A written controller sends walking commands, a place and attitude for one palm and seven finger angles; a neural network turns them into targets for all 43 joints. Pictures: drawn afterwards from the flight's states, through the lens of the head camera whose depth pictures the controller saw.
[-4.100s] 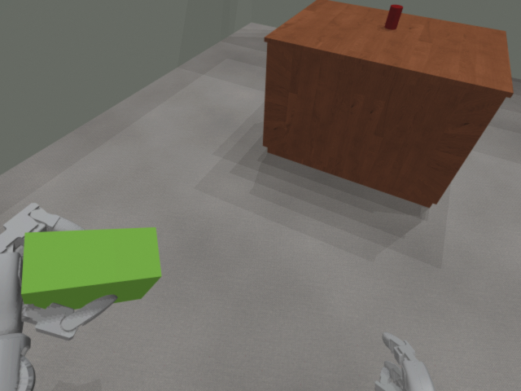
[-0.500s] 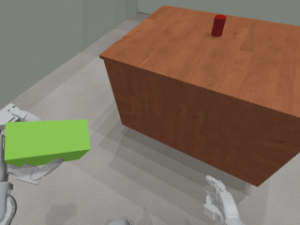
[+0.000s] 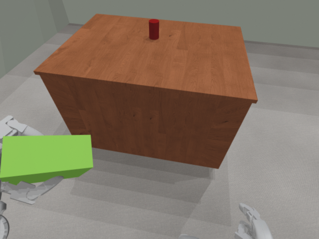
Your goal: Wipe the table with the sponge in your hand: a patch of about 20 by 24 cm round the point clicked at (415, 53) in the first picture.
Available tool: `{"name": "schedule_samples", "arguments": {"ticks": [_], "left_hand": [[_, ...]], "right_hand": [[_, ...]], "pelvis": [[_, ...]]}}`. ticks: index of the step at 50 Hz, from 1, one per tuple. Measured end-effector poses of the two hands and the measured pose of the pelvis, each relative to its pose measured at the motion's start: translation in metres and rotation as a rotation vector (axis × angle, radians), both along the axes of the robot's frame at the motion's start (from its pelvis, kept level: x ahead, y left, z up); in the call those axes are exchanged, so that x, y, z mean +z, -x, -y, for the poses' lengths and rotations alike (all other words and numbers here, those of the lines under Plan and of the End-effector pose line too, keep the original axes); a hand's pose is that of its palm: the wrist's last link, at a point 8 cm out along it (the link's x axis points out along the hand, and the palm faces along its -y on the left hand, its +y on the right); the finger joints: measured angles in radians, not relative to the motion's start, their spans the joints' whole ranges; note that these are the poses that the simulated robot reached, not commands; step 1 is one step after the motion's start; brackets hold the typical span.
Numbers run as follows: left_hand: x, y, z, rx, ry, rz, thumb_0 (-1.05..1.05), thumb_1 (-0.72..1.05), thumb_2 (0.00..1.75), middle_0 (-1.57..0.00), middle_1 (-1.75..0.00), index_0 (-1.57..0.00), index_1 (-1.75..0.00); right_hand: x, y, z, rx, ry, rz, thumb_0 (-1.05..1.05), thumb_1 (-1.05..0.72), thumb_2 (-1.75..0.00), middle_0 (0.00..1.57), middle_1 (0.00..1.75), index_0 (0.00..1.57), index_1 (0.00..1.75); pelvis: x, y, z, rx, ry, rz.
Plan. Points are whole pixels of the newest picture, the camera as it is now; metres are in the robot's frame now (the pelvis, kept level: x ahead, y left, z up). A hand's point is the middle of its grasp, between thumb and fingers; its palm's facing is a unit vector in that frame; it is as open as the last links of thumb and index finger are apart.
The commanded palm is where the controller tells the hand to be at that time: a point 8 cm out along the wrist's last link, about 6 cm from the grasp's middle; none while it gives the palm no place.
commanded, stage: turn to face it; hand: left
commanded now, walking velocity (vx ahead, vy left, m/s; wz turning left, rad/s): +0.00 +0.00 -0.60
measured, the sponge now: (61, 159) +0.22 +0.21 +0.15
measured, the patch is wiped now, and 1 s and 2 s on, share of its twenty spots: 0.00 0.00 0.00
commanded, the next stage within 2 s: take the last steps up to it in 0.88 s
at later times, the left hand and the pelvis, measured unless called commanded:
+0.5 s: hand (115, 169) +0.20 +0.10 +0.18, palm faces +0.13 -0.86 -0.49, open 10.2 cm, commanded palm +0.16 +0.15 +0.18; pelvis -0.08 -0.07 +0.01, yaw -17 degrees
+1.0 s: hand (181, 214) +0.14 -0.01 +0.17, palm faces -0.06 -0.88 -0.47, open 10.2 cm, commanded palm +0.11 +0.07 +0.18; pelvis -0.16 -0.11 +0.00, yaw -27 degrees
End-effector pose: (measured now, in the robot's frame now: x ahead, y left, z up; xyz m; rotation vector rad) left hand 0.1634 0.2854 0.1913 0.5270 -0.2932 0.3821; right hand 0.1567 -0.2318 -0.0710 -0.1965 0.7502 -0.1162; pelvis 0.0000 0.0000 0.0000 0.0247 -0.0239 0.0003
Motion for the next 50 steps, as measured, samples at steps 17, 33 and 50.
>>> {"name": "schedule_samples", "arguments": {"ticks": [17,33,50], "left_hand": [[0.012,-0.019,0.131,-0.296,-0.086,-0.063,-0.01,-0.5,0.99,-0.72,-1.35,-0.74,-1.34],[0.0,0.011,0.158,-0.412,-0.002,-0.012,-0.01,-0.5,0.99,-0.72,-1.35,-0.74,-1.34],[-0.003,0.039,0.246,-0.54,-0.04,-0.052,-0.01,-0.5,0.99,-0.72,-1.35,-0.74,-1.34]], "right_hand": [[-0.033,0.111,0.078,-0.216,-0.094,-0.099,0.02,-0.91,-0.9,0.2,0.3,0.2,0.3],[0.005,0.192,0.129,-0.357,0.048,-0.031,0.02,-0.91,-0.9,0.2,0.3,0.2,0.3],[-0.035,0.284,0.138,-0.469,-0.097,-0.081,0.02,-0.91,-0.9,0.2,0.3,0.2,0.3]], "pelvis": [[0.0,0.054,0.06,-0.223,-0.028,-0.012],[0.0,0.108,0.067,-0.336,-0.029,-0.037],[-0.002,0.163,0.108,-0.476,-0.009,-0.011]]}}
